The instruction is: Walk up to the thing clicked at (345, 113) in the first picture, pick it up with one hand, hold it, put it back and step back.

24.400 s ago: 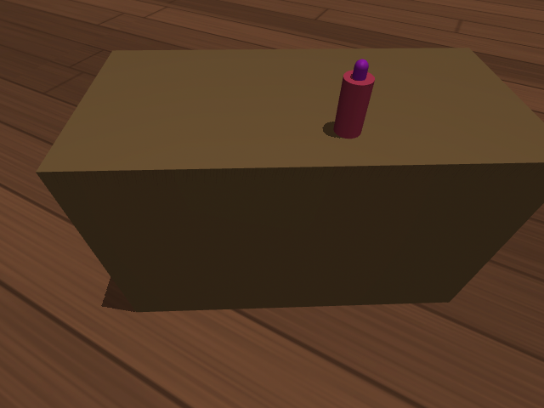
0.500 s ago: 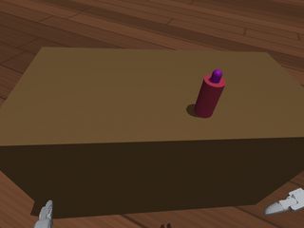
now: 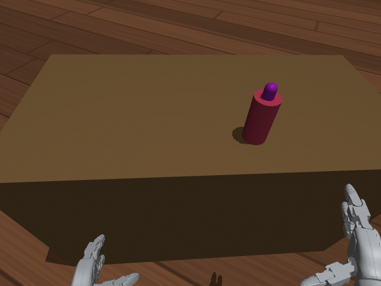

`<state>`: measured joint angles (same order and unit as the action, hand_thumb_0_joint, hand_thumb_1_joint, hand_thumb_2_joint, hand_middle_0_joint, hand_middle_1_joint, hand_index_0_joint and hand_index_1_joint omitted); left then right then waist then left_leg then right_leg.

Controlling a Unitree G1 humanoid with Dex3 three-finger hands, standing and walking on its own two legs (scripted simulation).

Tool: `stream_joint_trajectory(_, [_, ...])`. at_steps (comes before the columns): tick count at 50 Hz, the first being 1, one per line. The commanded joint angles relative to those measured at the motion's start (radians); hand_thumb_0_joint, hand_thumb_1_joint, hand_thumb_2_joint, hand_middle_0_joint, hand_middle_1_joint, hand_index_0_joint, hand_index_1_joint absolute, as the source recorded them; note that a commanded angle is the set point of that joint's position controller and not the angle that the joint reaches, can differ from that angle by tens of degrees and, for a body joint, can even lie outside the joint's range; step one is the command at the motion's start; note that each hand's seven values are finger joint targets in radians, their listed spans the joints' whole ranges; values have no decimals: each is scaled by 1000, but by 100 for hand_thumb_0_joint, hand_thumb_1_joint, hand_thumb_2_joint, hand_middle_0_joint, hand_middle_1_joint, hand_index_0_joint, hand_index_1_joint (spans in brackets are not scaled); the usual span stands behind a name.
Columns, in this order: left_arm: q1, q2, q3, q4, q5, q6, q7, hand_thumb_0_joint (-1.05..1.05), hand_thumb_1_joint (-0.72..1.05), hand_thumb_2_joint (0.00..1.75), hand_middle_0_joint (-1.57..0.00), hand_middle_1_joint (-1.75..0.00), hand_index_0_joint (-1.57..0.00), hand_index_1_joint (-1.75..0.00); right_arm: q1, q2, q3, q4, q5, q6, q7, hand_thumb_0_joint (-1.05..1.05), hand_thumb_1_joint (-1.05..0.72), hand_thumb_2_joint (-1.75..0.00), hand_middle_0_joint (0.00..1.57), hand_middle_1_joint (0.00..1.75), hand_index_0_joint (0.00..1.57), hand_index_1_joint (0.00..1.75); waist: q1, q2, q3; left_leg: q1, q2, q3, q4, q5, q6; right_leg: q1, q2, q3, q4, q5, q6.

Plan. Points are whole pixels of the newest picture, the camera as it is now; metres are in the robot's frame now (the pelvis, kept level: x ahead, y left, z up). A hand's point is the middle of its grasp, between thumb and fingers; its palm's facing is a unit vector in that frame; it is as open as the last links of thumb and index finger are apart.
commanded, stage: home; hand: right
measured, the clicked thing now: (262, 112) +0.51 -0.21 +0.07
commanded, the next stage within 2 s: none
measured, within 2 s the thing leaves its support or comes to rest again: neither
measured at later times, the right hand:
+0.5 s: hand (264, 257) +0.20 -0.18 -0.10, palm faces +0.10 +0.97 -0.24, open 17.4 cm
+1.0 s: hand out of the picture +0.13 -0.25 -0.13, palm faces -0.03 +0.92 -0.38, open 17.5 cm
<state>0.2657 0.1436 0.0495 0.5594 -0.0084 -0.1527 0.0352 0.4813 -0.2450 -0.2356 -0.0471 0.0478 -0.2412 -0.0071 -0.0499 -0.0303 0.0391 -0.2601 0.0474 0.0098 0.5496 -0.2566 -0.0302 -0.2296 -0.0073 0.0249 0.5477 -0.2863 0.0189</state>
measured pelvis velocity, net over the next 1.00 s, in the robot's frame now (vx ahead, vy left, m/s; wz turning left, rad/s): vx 0.02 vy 0.00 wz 0.02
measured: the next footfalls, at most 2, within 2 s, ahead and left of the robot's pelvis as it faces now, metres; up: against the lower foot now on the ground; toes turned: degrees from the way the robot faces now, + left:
none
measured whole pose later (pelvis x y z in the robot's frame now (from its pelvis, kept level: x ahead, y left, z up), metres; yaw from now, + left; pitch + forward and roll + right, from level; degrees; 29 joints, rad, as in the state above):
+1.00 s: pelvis +0.02 +0.00 +0.00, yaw +1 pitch -2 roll +0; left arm 0.20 0.34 0.02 0.84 0.03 0.00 0.01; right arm 0.23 -0.34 -0.01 0.83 -0.03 -0.03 -0.02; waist 0.00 -0.02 0.00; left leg -0.25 0.04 0.00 0.57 -0.30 -0.03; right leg -0.21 -0.02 0.01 0.57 -0.33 0.02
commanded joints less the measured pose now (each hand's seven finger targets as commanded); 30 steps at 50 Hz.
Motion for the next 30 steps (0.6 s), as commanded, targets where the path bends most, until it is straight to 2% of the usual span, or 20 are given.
stream_joint_trajectory(1, [-73, 176, 63, -174, -8, -59, 11, 0, 69, 78, -18, -26, -18, -26, -26, -123, -17, -106, -10, -42, -14, 0, 52, -7, 6, 6, 6, 6, 23, 48, -87, 43, -49, 81, -87, 81, 29, -9, 4, -32, -116, 128, -20])
stream_joint_trajectory(2, [-107, 157, 41, -200, -7, -59, 13, 0, 74, 81, -18, -27, -18, -27, -34, -108, 3, -71, -14, -35, -16, 0, 53, -7, 6, 6, 6, 6, 24, 78, -107, 53, -48, 79, -89, 84, 27, -10, 4, -30, -114, 132, -24])
stream_joint_trajectory(3, [-124, 122, 10, -184, -8, -57, 16, 0, 82, 86, -19, -28, -19, -28, -59, -86, 41, -36, -19, -28, -17, 0, 55, -6, 5, 5, 5, 5, 30, 86, -105, 47, -49, 78, -85, 87, 26, -9, 0, -28, -113, 132, -25])
stream_joint_trajectory(5, [-156, 78, -37, -177, -8, -55, 21, 0, 89, 90, -20, -30, -20, -30, -116, -66, 86, 11, -24, -22, -22, 0, 55, -6, 5, 5, 5, 5, 30, 52, -111, 39, -45, 67, -83, 75, 28, -26, 1, -32, -113, 115, -23])
stream_joint_trajectory(6, [-163, 73, -46, -171, -6, -55, 24, 0, 90, 90, -20, -30, -20, -30, -147, -46, 123, 42, -27, -20, -23, 0, 57, -5, 5, 5, 5, 5, 39, 32, -98, 31, -43, 63, -80, 72, 30, -34, 1, -34, -113, 107, -21])
stream_joint_trajectory(8, [-161, 73, -50, -136, -4, -49, 28, 0, 90, 90, -20, -30, -20, -30, -172, -45, 148, 105, -33, -11, -26, 0, 55, -5, 5, 5, 5, 5, 39, -9, -101, 24, -40, 54, -80, 55, 33, -53, 8, -42, -111, 80, -18])
stream_joint_trajectory(9, [-137, 90, -41, -113, -3, -46, 33, 0, 90, 90, -20, -30, -20, -30, -170, -54, 141, 153, -36, -1, -30, 0, 54, -6, 5, 5, 5, 5, 45, -31, -117, 19, -39, 51, -74, 70, 34, -40, 10, -46, -108, 92, -17])
stream_joint_trajectory(10, [-113, 130, -7, -106, 1, -43, 38, 0, 90, 90, -20, -30, -20, -30, -153, -43, 158, 204, -38, 11, -34, 0, 55, -6, 5, 5, 5, 5, 55, -20, -136, 28, -41, 53, -68, 102, 33, -37, 9, -44, -102, 126, -15])
stream_joint_trajectory(12, [-79, 174, 20, -94, 4, -35, 41, 0, 90, 90, -20, -30, -20, -30, -149, -94, 118, 262, -39, 33, -41, 0, 53, -7, 5, 6, 5, 6, 54, -50, -173, 43, -39, 51, -57, 167, 33, -17, 12, -50, -84, 194, -10])
stream_joint_trajectory(13, [-73, 213, 8, -29, 20, -30, 34, 0, 90, 90, -20, -30, -20, -30, -171, -144, 23, 214, -44, 24, -72, 0, 56, -5, 5, 5, 5, 5, 17, -68, -166, 58, -48, 51, -48, 170, 39, -27, 12, -43, -64, 201, -4])
stream_joint_trajectory(14, [-76, 193, -4, -29, 19, -27, 32, 0, 90, 90, -20, -30, -20, -30, -130, -86, 98, 301, -54, 36, -70, 0, 54, -6, 5, 5, 5, 5, 45, -54, -157, 52, -48, 50, -44, 190, 39, -21, 10, -49, -60, 222, -4])
stream_joint_trajectory(15, [-83, 179, -10, -31, 19, -23, 35, 0, 90, 90, -20, -30, -20, -30, -166, -89, 96, 314, -52, 43, -72, 0, 56, -5, 5, 5, 5, 5, 41, -40, -157, 62, -47, 48, -46, 210, 36, -29, 13, -52, -49, 235, -8])
stream_joint_trajectory(18, [-116, 160, -22, -29, 18, -8, 34, 0, 90, 90, -20, -30, -20, -30, -236, -46, 144, 395, -52, 62, -75, 0, 54, -6, 5, 5, 5, 5, 55, 9, -107, 41, -41, 36, -58, 176, 24, -70, 24, -64, -44, 169, -21])
stream_joint_trajectory(19, [-111, 164, -20, -28, 19, -5, 34, 0, 90, 90, -20, -30, -20, -30, -263, -41, 141, 402, -50, 65, -77, 0, 54, -6, 5, 5, 5, 5, 62, 31, -130, 39, -44, 40, -52, 179, 24, -58, 19, -60, -44, 172, -24])
stream_joint_trajectory(21, [-108, 169, -16, -27, 20, 3, 32, 0, 90, 90, -20, -30, -20, -30, -301, -14, 177, 384, -47, 66, -78, 0, 55, -5, 5, 5, 5, 5, 64, 13, -160, 43, -43, 40, -39, 220, 27, -35, 16, -60, -34, 215, -21])
stream_joint_trajectory(23, [-104, 174, -10, -27, 19, 9, 32, 0, 90, 90, -20, -30, -20, -30, -301, -31, 171, 366, -48, 73, -88, 0, 55, -5, 5, 5, 5, 5, 50, 3, -200, 66, -44, 45, -29, 259, 31, -13, 12, -56, -32, 267, -16])
stream_joint_trajectory(25, [-102, 179, -7, -29, 17, 13, 30, 0, 90, 90, -20, -30, -20, -30, -276, -21, 177, 386, -47, 86, -93, 0, 56, -5, 5, 5, 5, 5, 51, 40, -224, 80, -49, 50, -17, 310, 30, 8, 7, -52, -24, 330, -14])
stream_joint_trajectory(28, [-102, 181, -4, -22, 14, 28, 26, 0, 90, 90, -20, -30, -20, -30, -267, -12, 190, 423, -49, 101, -98, 0, 56, -5, 5, 5, 5, 5, 50, 50, -178, 64, -53, 53, -22, 297, 28, -7, 4, -54, -27, 320, -13])
stream_joint_trajectory(29, [-94, 184, 1, -22, 13, 32, 26, 0, 90, 90, -20, -30, -20, -30, -243, 7, 198, 445, -50, 108, -99, 0, 55, -5, 5, 5, 5, 5, 49, 86, -202, 81, -54, 55, -17, 330, 28, -5, 3, -54, -23, 349, -14])
stream_joint_trajectory(30, [-105, 180, -3, -24, 11, 38, 21, 0, 90, 90, -20, -30, -20, -30, -255, -14, 184, 431, -48, 110, -99, 0, 55, -5, 5, 5, 5, 5, 39, 78, -173, 75, -52, 56, -24, 304, 26, -24, 5, -55, -28, 324, -14])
